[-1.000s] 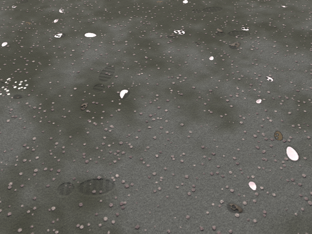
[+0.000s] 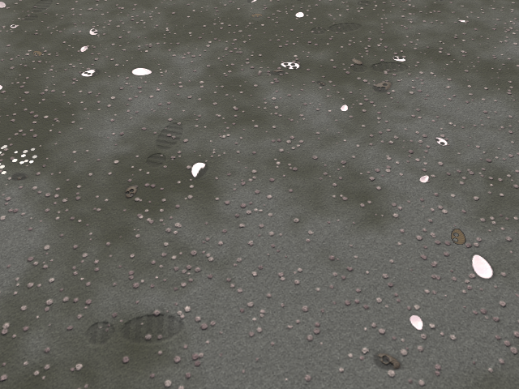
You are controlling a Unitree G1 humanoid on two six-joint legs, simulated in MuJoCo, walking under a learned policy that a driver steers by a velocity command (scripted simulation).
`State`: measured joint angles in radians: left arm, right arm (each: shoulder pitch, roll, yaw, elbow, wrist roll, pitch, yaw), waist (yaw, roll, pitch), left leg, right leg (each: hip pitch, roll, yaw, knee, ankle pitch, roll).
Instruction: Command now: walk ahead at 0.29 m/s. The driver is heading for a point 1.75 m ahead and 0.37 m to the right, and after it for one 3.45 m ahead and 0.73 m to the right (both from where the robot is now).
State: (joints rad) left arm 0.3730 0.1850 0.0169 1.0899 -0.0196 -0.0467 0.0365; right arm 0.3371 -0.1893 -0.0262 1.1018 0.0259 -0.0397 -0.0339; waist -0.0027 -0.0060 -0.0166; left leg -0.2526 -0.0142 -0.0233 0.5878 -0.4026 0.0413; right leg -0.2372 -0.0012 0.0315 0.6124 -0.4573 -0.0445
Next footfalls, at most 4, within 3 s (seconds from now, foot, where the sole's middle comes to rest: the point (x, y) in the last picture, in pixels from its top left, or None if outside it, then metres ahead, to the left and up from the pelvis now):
0.50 left None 0.41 0.11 -0.77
1.06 right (332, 332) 0.69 -0.17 -0.77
1.52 left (297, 245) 0.99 -0.09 -0.77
1.88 right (355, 294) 0.81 -0.25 -0.77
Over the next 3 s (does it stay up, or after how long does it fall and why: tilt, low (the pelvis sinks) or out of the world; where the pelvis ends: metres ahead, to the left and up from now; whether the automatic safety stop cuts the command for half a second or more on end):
stays up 1.39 -0.26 0.01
